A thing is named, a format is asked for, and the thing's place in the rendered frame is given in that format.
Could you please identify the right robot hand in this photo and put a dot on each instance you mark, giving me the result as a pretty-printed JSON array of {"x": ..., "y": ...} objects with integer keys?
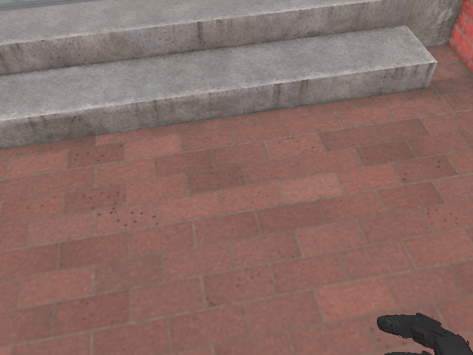
[{"x": 425, "y": 331}]

